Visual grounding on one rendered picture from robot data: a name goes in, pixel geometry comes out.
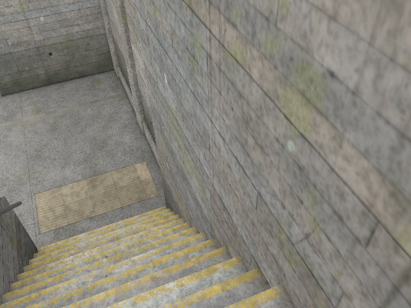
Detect stairs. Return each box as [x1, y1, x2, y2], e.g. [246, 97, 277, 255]
[0, 206, 315, 308]

